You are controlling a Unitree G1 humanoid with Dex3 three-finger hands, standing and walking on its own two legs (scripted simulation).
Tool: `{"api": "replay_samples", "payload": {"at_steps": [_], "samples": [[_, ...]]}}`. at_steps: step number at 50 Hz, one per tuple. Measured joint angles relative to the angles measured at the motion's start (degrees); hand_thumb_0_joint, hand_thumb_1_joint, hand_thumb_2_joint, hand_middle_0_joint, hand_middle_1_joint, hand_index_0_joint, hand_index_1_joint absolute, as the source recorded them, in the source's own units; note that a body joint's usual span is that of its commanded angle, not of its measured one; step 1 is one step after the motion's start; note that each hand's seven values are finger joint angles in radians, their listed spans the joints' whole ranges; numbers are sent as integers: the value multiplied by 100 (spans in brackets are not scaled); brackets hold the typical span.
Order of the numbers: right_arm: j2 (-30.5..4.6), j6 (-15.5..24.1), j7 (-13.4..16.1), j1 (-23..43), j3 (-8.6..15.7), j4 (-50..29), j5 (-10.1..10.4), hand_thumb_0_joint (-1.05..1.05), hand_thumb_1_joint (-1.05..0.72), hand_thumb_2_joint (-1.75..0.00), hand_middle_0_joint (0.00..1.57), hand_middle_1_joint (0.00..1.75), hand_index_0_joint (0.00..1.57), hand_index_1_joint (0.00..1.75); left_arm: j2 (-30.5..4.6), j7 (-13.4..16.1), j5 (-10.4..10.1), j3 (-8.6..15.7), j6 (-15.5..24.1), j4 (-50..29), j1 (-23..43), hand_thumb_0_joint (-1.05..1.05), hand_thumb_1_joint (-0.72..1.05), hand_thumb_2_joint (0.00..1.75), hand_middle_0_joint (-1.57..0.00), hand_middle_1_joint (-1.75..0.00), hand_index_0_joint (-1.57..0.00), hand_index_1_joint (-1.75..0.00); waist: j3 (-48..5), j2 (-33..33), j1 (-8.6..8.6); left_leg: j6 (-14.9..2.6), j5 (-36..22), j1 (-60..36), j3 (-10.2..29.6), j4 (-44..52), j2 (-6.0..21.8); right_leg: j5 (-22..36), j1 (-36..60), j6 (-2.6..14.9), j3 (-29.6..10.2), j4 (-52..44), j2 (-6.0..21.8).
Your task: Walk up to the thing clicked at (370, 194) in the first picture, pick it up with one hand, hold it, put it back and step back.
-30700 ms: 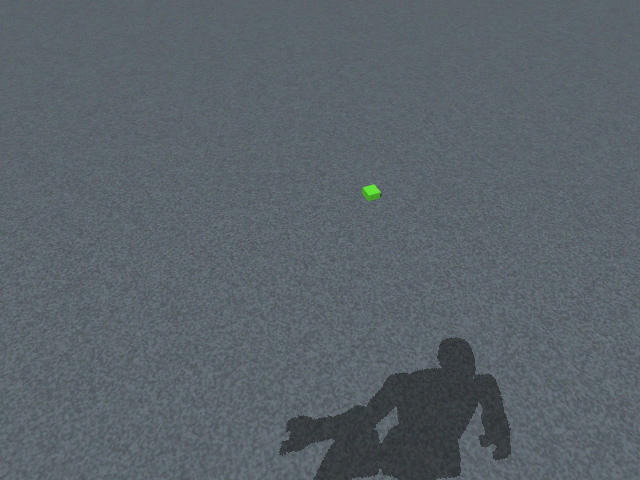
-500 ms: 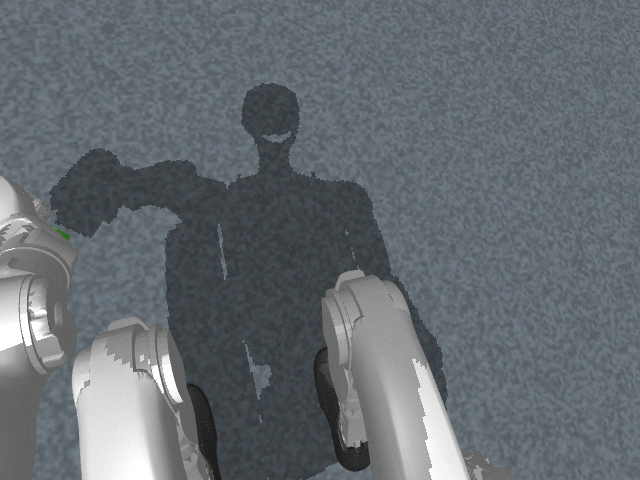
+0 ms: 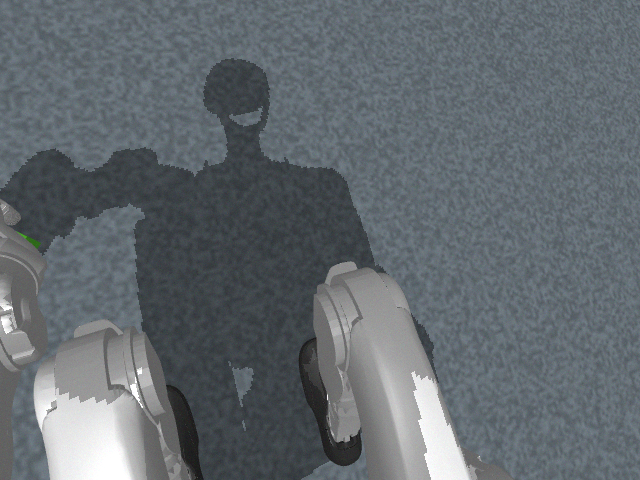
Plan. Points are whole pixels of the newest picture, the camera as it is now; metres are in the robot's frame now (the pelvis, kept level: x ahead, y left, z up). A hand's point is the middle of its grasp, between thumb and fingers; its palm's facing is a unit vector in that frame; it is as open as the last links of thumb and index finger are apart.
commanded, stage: rest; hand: left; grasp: from above
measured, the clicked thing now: out of the picture +0.43 +0.31 -0.22
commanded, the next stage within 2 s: open in 1.30 s
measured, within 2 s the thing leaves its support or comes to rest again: rests again in 0.90 s
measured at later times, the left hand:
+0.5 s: hand (21, 245) +0.44 +0.29 -0.24, palm faces -0.31 -0.35 -0.88, open 7.2 cm
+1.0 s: hand (31, 245) +0.44 +0.29 -0.26, palm faces -0.31 -0.33 -0.89, open 6.9 cm
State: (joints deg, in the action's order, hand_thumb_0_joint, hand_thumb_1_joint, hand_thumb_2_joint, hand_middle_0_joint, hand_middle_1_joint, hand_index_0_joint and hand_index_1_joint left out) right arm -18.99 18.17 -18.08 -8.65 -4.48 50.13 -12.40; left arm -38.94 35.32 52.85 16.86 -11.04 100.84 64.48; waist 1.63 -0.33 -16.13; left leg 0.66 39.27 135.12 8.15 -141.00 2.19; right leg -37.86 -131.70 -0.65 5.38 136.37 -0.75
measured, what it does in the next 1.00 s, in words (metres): stands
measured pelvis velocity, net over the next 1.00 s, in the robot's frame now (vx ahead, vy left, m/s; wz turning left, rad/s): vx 0.00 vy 0.01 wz -0.10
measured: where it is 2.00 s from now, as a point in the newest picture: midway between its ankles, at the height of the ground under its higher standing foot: (262, 448)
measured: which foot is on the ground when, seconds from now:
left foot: down 0.00-1.00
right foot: down 0.00-1.00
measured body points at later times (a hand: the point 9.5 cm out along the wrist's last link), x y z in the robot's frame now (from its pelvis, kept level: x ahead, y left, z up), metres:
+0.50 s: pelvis +0.00 +0.01 +0.00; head +0.29 +0.07 +0.34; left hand +0.46 +0.31 -0.19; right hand +0.00 -0.25 -0.08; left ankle +0.07 +0.13 -0.28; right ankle +0.10 -0.12 -0.28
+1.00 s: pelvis +0.00 +0.01 -0.01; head +0.30 +0.08 +0.32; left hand +0.46 +0.30 -0.21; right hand -0.01 -0.23 -0.07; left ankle +0.07 +0.13 -0.28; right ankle +0.10 -0.12 -0.28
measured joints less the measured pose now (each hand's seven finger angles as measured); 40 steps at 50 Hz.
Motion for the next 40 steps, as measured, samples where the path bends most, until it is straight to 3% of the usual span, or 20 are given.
{"api": "replay_samples", "payload": {"at_steps": [11, 22, 30, 40], "samples": [[49, 56, -182, 15, -183, -19, -121, 0, -93, -90, 20, 30, 20, 29, -284, 411, 88, 171, 115, 125, 19, -3, 18, 34, -82, -36, -104, -44, 212, 160, -176, -4, 126, 41, 152, -188, 17, -55, 27, -33, 122, 54, -49], [19, 185, -381, 113, -488, -178, -214, 0, -93, -90, 20, 30, 20, 29, -767, 672, -39, 415, 171, 533, 117, -3, 18, 35, -80, -39, -104, -46, 532, 298, -390, -21, 179, -13, 301, -250, 39, -40, 139, -72, 246, -10, -98], [-73, 291, -461, 124, -665, -225, -280, 0, -93, -90, 20, 30, 20, 29, -1093, 713, -6, 342, 334, 583, 146, -4, 21, 32, -79, -39, -105, -46, 753, 504, -511, -16, 200, -48, 427, -366, 26, -26, 230, -90, 346, 16, -119], [-130, 379, -587, 125, -826, -327, -279, 0, -93, -90, 20, 30, 20, 29, -1221, 864, -33, 268, 348, 619, 126, -5, 22, 29, -79, -38, -107, -45, 873, 579, -573, -25, 252, -111, 543, -421, 22, -44, 362, -123, 440, -32, -144]]}}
